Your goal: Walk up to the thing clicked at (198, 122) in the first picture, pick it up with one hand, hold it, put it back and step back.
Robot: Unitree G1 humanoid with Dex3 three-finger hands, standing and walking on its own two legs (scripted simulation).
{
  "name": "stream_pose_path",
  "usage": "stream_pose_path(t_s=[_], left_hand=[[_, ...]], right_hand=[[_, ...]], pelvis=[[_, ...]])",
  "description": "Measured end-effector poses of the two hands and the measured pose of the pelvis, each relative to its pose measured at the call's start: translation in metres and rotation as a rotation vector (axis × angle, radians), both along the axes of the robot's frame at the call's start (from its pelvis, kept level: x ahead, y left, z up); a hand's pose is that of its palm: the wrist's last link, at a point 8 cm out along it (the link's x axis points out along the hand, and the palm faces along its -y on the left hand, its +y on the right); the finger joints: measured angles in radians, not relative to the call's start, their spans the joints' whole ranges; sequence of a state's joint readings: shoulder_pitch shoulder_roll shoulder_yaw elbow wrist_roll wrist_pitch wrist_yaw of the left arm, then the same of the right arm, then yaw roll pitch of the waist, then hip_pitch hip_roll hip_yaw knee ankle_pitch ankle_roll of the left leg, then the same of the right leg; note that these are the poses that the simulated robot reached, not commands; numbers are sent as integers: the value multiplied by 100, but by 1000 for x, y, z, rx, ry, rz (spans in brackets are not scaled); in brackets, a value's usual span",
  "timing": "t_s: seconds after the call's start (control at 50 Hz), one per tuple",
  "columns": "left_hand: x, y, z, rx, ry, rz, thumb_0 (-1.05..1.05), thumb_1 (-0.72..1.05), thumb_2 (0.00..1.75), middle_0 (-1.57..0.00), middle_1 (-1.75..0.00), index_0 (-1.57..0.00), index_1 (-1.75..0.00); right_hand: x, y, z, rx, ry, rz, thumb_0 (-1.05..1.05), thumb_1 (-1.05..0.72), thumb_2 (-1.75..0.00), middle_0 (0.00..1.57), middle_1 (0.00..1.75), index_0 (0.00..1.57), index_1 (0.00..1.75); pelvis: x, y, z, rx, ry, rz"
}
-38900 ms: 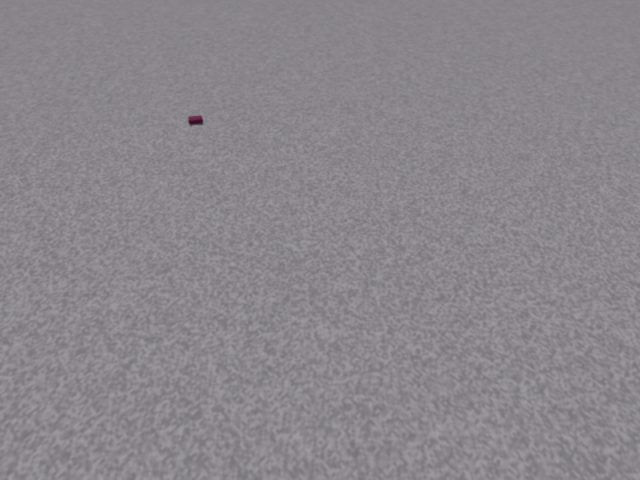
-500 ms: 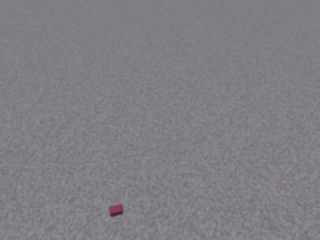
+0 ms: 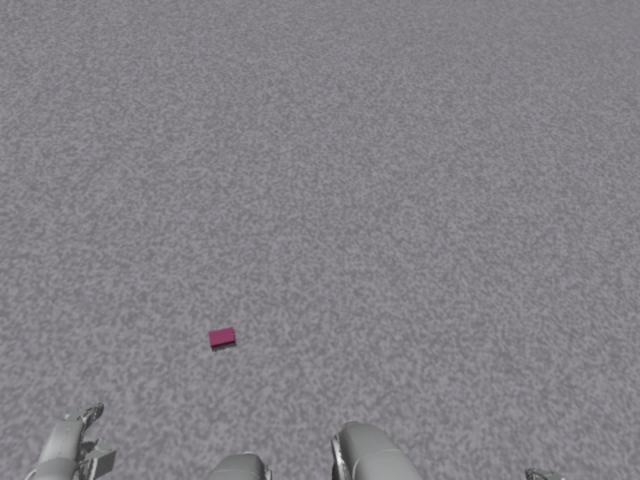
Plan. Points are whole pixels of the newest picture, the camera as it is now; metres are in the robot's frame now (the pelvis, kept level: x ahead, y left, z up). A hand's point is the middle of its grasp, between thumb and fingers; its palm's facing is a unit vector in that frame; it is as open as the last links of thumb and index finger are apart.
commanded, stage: step back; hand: left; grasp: from above
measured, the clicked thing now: (222, 337) +0.48 +0.21 -0.75
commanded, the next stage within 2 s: none
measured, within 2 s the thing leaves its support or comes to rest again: neither
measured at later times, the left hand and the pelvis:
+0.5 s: hand out of the picture +0.02 +0.26 -0.13, palm faces -0.05 -0.91 -0.41, open 7.3 cm; pelvis -0.10 +0.00 +0.01, yaw -5 degrees
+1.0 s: hand out of the picture -0.15 +0.29 -0.16, palm faces -0.07 -0.92 -0.37, open 7.3 cm; pelvis -0.25 +0.01 +0.00, yaw -6 degrees
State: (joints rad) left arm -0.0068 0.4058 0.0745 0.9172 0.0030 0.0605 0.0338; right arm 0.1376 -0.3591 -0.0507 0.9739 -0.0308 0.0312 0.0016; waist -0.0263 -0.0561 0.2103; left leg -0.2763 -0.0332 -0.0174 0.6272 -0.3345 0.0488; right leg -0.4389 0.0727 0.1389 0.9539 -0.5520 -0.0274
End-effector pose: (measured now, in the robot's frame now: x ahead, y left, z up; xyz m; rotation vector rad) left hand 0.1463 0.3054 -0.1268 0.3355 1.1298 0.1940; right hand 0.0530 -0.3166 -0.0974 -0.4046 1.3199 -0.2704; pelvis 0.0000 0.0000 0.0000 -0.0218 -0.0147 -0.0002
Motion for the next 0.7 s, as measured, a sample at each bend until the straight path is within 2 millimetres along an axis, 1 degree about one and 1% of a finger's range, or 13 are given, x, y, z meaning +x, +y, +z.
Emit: stream_pose_path(t_s=[0.08,0.2,0.3,0.34,0.38,0.46,0.56,0.64,0.7], left_hand=[[-14,-3,2,-19,19,-24,0,91,90,-20,-30,-20,-30],[-46,-3,3,-2,60,-58,0,91,90,-21,-30,-21,-30],[-73,-4,7,37,58,-73,0,91,90,-21,-30,-21,-30],[-88,-7,12,47,55,-67,0,91,90,-21,-30,-21,-30],[-102,-9,18,47,46,-64,0,91,90,-21,-30,-21,-30],[-126,-8,31,54,30,-39,0,91,90,-21,-30,-21,-30],[-141,-2,37,59,-10,-40,0,90,90,-21,-30,-21,-30],[-156,7,28,42,-54,-45,0,90,90,-21,-30,-21,-30],[-174,17,13,16,-61,-39,0,90,90,-21,-30,-21,-30]], right_hand=[[-11,11,3,-1,-22,-12,1,-90,-89,20,30,20,30],[-15,19,-6,29,-124,-27,1,-90,-89,20,30,20,30],[-26,14,-23,68,-181,-31,1,-90,-89,20,30,20,30],[-32,9,-28,81,-189,-38,1,-90,-89,20,30,20,30],[-38,8,-27,91,-186,-42,1,-90,-89,20,30,20,30],[-56,5,-16,94,-170,-25,1,-90,-89,20,30,20,30],[-86,0,-11,55,-136,4,1,-90,-89,20,30,20,30],[-111,6,-13,19,-115,32,1,-90,-89,20,30,20,30],[-131,19,-12,5,-117,42,1,-90,-89,20,30,20,30]], pelvis=[[-10,7,5,-3,6,-24],[-30,10,1,12,-15,-61],[-52,3,-10,27,-29,-94],[-62,0,-10,-4,-45,-85],[-70,-3,-8,4,-43,-77],[-88,-4,3,53,-29,-85],[-113,3,5,50,2,-65],[-139,13,-3,26,-4,-28],[-161,21,-9,49,-36,-27]])
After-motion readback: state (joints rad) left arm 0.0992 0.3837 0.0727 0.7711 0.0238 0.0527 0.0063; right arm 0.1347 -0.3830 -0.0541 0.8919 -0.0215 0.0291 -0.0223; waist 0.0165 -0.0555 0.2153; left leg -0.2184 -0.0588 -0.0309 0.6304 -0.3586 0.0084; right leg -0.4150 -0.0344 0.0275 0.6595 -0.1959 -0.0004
